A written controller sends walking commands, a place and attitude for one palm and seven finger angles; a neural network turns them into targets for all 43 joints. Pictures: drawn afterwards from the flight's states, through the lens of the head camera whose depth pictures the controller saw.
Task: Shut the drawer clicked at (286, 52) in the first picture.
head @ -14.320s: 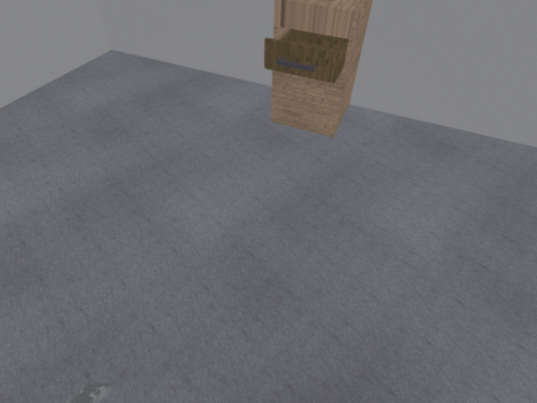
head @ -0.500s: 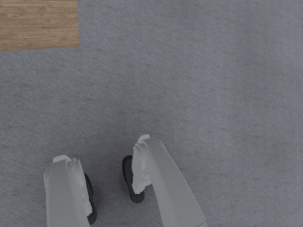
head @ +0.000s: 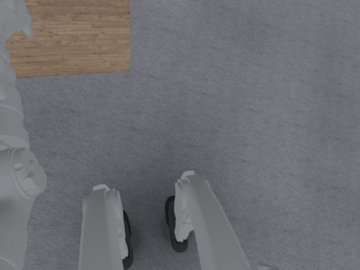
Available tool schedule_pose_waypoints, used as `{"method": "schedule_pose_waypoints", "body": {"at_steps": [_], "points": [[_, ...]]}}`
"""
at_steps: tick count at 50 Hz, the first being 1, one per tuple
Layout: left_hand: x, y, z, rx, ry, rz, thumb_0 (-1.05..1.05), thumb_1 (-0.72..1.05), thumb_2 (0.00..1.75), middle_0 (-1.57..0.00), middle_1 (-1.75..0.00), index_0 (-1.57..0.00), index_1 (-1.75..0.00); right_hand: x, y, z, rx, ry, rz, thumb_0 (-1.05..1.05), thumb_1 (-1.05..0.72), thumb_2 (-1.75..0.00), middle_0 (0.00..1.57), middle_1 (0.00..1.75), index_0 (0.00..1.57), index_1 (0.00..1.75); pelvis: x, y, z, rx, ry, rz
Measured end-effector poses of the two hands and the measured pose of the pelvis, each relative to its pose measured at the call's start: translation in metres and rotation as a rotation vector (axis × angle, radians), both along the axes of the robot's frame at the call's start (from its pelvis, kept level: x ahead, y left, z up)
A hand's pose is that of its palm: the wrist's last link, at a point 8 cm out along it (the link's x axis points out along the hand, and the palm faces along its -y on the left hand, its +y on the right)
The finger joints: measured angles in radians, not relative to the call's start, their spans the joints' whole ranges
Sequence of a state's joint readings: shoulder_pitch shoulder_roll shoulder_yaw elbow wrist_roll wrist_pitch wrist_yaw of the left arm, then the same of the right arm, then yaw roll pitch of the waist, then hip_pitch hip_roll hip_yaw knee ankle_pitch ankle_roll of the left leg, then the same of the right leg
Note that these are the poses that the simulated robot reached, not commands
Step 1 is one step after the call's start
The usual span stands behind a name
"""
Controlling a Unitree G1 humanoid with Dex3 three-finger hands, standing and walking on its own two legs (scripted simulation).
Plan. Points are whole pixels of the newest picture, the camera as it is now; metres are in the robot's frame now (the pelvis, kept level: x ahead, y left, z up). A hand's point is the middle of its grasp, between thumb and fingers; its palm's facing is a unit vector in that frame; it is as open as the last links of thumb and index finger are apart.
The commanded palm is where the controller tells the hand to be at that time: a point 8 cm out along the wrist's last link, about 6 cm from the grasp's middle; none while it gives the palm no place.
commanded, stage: pull the fist back off the drawer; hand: left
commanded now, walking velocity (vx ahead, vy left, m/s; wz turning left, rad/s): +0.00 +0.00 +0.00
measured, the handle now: out of the picture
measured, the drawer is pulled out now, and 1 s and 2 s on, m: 0.00 0.00 0.00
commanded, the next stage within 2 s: draw the hand back to the body in 0.04 s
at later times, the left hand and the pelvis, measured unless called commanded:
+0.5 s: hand out of the picture +0.45 +0.23 +0.16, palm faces +0.15 -0.99 -0.05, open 3.3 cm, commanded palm +0.42 +0.26 +0.15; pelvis +0.03 -0.01 +0.12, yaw +5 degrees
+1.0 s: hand out of the picture +0.33 +0.26 +0.31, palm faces +0.36 -0.88 -0.31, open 3.2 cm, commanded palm +0.27 +0.29 +0.33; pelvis +0.08 +0.01 +0.24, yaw +7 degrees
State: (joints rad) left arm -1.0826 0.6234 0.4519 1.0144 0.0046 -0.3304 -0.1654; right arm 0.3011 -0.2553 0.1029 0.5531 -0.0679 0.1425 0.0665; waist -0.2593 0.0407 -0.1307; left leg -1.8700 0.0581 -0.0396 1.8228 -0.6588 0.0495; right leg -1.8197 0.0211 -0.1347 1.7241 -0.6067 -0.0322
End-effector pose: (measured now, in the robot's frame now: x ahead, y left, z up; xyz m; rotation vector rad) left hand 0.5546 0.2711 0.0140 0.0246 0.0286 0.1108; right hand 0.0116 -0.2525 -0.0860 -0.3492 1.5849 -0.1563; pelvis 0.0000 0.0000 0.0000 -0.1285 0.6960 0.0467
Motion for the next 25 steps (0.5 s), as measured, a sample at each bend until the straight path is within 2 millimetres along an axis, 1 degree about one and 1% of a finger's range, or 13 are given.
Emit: {"method": "schedule_pose_waypoints", "body": {"at_steps": [6, 10, 12, 15, 18, 22, 25], "points": [[-0.004, 0.001, 0.004, 0.000, -0.022, 0.014, 0.01, 0.90, 0.90, -1.40, -1.60, -1.40, -1.60, 0.033, -0.011, -0.002, -0.016, -0.058, 0.047, 0.00, -0.91, -0.90, 0.20, 0.30, 0.20, 0.30, 0.005, -0.004, 0.003, 0.004, -0.003, 0.009], [-0.004, 0.001, 0.011, 0.010, -0.048, 0.010, 0.01, 0.90, 0.90, -1.40, -1.60, -1.40, -1.60, 0.046, -0.016, -0.002, -0.025, -0.084, 0.056, 0.00, -0.91, -0.90, 0.20, 0.30, 0.20, 0.30, 0.007, -0.005, 0.003, 0.004, -0.005, 0.011], [-0.011, 0.001, 0.021, 0.034, -0.072, -0.002, 0.01, 0.90, 0.90, -1.40, -1.60, -1.40, -1.60, 0.052, -0.015, -0.001, -0.014, -0.097, 0.039, 0.00, -0.91, -0.90, 0.20, 0.30, 0.20, 0.30, 0.009, -0.005, 0.008, 0.005, -0.010, 0.010], [-0.036, -0.001, 0.044, 0.076, -0.075, -0.035, 0.02, 0.90, 0.90, -1.39, -1.60, -1.40, -1.60, 0.062, -0.007, 0.008, 0.037, -0.128, 0.006, 0.00, -0.91, -0.90, 0.20, 0.30, 0.20, 0.30, 0.013, -0.004, 0.026, 0.018, -0.030, 0.009], [-0.072, -0.004, 0.069, 0.077, -0.008, -0.058, 0.01, 0.90, 0.90, -1.39, -1.60, -1.40, -1.60, 0.078, 0.006, 0.026, 0.107, -0.174, 0.001, 0.01, -0.91, -0.90, 0.20, 0.30, 0.20, 0.30, 0.017, -0.003, 0.056, 0.038, -0.071, 0.012], [-0.116, -0.002, 0.109, 0.038, 0.047, -0.012, 0.02, 0.90, 0.90, -1.39, -1.60, -1.40, -1.60, 0.110, 0.019, 0.061, 0.157, -0.286, 0.038, 0.01, -0.91, -0.90, 0.20, 0.30, 0.20, 0.30, 0.024, -0.005, 0.095, 0.059, -0.133, 0.027], [-0.137, 0.004, 0.145, 0.019, 0.004, 0.045, 0.02, 0.90, 0.90, -1.40, -1.60, -1.40, -1.60, 0.136, 0.021, 0.090, 0.154, -0.396, 0.079, 0.01, -0.91, -0.90, 0.20, 0.30, 0.20, 0.30, 0.030, -0.007, 0.118, 0.067, -0.182, 0.043]]}}
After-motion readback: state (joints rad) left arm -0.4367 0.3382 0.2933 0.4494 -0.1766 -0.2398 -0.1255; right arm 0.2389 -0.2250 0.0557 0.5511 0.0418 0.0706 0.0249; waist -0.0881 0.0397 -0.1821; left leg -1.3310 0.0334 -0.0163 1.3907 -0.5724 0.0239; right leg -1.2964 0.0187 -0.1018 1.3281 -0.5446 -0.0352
